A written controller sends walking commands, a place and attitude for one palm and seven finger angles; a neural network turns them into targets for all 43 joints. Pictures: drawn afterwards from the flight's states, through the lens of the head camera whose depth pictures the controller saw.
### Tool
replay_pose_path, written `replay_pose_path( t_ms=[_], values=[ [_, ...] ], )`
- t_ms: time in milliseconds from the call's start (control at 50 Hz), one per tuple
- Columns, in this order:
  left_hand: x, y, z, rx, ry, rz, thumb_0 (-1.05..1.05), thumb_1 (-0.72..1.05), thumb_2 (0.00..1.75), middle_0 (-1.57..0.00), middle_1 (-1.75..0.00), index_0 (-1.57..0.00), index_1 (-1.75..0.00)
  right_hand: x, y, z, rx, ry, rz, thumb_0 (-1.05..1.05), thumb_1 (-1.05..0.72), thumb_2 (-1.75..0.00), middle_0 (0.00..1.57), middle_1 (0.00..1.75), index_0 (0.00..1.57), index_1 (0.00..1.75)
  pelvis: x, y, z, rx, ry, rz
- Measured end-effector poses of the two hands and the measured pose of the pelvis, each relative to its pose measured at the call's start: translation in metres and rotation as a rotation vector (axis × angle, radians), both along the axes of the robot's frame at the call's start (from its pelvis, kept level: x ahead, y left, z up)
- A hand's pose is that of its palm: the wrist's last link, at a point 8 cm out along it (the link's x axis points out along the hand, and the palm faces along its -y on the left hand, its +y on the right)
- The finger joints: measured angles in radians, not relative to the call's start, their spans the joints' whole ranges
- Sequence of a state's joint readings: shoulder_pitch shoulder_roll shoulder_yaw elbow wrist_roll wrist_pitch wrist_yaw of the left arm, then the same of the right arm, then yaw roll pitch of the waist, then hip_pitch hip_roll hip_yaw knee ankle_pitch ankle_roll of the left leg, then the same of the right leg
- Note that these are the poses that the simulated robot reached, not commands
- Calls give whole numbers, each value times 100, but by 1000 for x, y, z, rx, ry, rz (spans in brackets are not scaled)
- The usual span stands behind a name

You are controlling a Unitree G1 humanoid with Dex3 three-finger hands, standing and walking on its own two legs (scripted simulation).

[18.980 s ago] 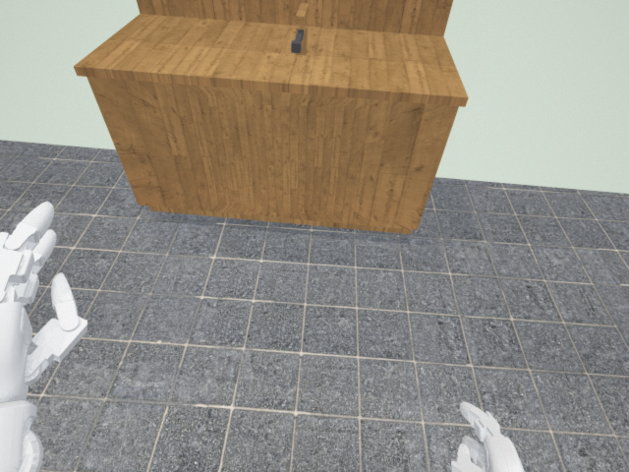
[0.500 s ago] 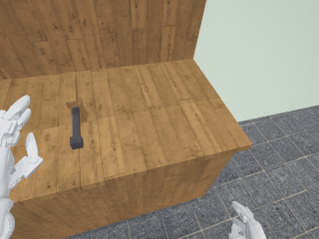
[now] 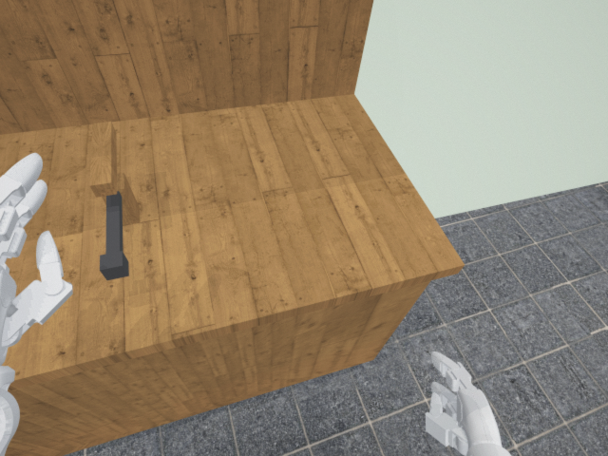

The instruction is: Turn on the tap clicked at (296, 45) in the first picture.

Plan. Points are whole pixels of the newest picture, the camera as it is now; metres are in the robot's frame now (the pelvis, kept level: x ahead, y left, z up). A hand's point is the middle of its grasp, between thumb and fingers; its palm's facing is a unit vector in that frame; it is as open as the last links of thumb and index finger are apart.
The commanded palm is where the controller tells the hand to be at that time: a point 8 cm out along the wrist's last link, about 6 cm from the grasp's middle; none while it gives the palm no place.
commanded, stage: come to a stop and stand still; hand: left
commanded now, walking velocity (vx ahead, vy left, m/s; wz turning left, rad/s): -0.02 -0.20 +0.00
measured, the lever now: (114, 265) +0.33 +0.29 +0.02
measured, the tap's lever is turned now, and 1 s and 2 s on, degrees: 0 0 0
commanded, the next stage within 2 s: look again from close up in 1.10 s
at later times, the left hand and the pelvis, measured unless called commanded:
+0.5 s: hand (57, 255) +0.24 +0.26 +0.18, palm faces +0.39 -0.78 -0.49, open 7.4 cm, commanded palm +0.17 +0.27 +0.18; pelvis +0.01 -0.01 +0.00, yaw +0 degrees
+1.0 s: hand (2, 266) +0.23 +0.30 +0.17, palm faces +0.40 -0.86 -0.30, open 7.4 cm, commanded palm +0.17 +0.33 +0.18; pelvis +0.01 +0.05 +0.00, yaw +0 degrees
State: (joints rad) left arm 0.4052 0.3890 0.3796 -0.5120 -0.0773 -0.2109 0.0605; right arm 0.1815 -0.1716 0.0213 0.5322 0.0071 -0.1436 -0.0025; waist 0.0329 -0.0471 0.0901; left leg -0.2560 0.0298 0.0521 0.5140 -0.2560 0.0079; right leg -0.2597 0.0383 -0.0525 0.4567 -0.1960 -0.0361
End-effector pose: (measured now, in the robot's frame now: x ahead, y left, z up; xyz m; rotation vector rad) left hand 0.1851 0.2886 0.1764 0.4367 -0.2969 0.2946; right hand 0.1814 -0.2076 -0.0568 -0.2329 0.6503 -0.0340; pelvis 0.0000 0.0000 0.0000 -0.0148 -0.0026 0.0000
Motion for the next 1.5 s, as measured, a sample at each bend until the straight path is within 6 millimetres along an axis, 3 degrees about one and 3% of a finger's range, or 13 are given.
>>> replay_pose_path(
  t_ms=[220, 340, 440, 500, 540, 680, 740, 860, 980, 1140, 1500],
  values=[
    [-2, -31, -5, -20, 47, 20, 1, 89, 90, -21, -30, -21, -31, -18, -49, -11, -28, 40, -68, 1, -90, -90, 20, 30, 20, 30, 0, -24, -2, -5, 11, -2],
    [2, -32, -6, -19, 69, 26, 1, 89, 90, -21, -30, -21, -31, -25, -59, -13, -48, 70, -107, 2, -90, -90, 20, 30, 20, 29, 6, -22, 1, -8, 13, -6],
    [5, -23, -2, -3, 64, 31, 1, 89, 90, -21, -30, -21, -31, -23, -51, -12, -47, 77, -109, 2, -90, -90, 20, 30, 20, 29, 10, -15, 4, -1, 3, -5],
    [18, 5, 24, 160, -30, 43, 1, 88, 90, -22, -30, -22, -31, -21, -39, -12, -60, 81, -52, 1, -90, -90, 20, 30, 20, 29, 6, -12, 3, -5, 10, 2],
    [23, 23, 31, 138, -82, 78, 1, 88, 90, -21, -30, -22, -31, -19, -29, -12, -41, 73, -34, 2, -90, -90, 20, 30, 20, 29, 5, -6, 3, -4, 10, -9],
    [15, 12, -4, 1, 27, -17, 1, 89, 90, -20, -30, -21, -30, -14, 2, -7, 7, 21, -58, 1, -90, -90, 20, 30, 20, 29, 11, 23, 4, 3, 2, -24],
    [10, 20, -17, -17, 65, -25, 1, 89, 90, -21, -30, -21, -31, -12, 17, -6, -4, 30, -47, 1, -90, -90, 20, 30, 20, 29, 12, 30, 3, 2, -2, -13],
    [7, 52, -6, -19, -36, 49, 1, 89, 90, -21, -30, -21, -31, 1, 43, -2, -23, 26, 19, 2, -90, -90, 20, 30, 20, 29, 12, 41, 2, -4, -11, 5],
    [7, 57, 3, -33, -104, 41, 1, 89, 90, -20, -30, -21, -30, 15, 59, 6, -14, -12, 49, 1, -90, -90, 20, 30, 20, 30, 12, 51, 2, -8, -11, 2],
    [7, 56, -8, -34, -26, 20, 1, 89, 90, -21, -30, -21, -30, 12, 60, 8, -11, -13, 23, 1, -90, -90, 20, 30, 20, 30, 9, 55, 3, -13, -11, -3],
    [-7, 43, -9, -24, 11, 40, 1, 89, 90, -21, -30, -21, -31, -18, 27, -1, -40, 53, -38, 1, -90, -90, 20, 30, 20, 30, 1, 43, 5, -13, -15, 5]
  ],
)
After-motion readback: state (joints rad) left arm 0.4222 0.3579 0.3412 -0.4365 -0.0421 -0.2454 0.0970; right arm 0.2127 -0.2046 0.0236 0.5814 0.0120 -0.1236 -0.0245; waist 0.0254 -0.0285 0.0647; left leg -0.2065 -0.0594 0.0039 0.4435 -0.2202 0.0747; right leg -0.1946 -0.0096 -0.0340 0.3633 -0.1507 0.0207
